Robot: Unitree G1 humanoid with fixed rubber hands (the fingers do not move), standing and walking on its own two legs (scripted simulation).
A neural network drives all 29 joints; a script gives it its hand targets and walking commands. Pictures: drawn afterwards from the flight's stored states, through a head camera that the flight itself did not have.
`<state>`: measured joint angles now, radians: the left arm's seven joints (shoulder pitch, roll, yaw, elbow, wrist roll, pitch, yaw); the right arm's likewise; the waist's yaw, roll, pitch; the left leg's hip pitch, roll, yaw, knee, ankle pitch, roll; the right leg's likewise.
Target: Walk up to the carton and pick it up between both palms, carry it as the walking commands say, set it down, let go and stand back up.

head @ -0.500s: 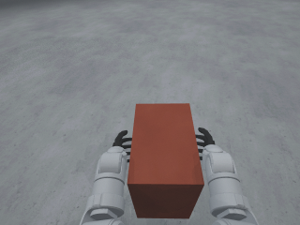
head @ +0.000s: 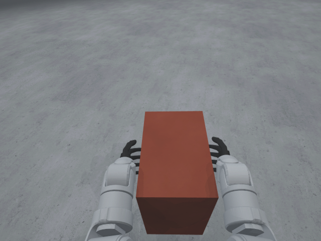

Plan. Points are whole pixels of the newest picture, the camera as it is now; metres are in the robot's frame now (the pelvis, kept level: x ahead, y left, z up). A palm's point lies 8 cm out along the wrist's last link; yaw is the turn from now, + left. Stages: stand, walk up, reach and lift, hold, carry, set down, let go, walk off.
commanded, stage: hold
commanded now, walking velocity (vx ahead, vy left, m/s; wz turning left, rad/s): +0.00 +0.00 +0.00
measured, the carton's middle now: (174, 173) +0.33 -0.01 -0.02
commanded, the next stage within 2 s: carry in 0.44 s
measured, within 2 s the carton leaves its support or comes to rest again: neither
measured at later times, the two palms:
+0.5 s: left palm (125, 166) +0.30 +0.12 +0.06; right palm (223, 162) +0.30 -0.13 +0.06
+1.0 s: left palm (131, 157) +0.31 +0.10 +0.08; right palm (234, 158) +0.29 -0.15 +0.09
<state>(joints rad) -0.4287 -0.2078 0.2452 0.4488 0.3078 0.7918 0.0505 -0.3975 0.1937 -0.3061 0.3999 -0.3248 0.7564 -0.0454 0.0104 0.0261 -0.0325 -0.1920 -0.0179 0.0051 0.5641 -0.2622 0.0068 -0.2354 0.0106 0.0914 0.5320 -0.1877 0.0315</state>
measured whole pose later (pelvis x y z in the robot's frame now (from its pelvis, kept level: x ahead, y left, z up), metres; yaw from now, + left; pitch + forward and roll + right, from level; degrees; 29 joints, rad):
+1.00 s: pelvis +0.01 +0.01 +0.00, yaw -7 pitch +1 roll +1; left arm -0.30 -0.16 0.09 -0.14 0.12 1.18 0.15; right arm -0.33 0.17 -0.13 -0.12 -0.10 1.14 -0.18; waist 0.02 -0.02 -0.03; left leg -0.44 0.00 0.04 0.90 -0.47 0.03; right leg -0.38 0.00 0.08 0.57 -0.22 0.00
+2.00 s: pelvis +0.02 +0.17 +0.00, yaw -33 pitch +2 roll -1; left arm -0.26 -0.15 0.06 -0.26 0.07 1.21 0.18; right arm -0.27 0.16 -0.08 -0.26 -0.06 1.18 -0.21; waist 0.01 -0.01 -0.01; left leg -0.39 0.06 0.16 0.62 -0.26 0.04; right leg -0.61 0.00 0.04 1.02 -0.38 0.04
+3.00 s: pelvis +0.11 +0.27 +0.00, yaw -65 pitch +3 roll -2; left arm -0.27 -0.15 0.06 -0.29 0.06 1.20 0.19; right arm -0.26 0.15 -0.07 -0.29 -0.06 1.16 -0.21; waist 0.04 -0.01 0.00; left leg -0.35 0.10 0.22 0.61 -0.31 0.05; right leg -0.61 0.01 -0.02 1.17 -0.37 0.04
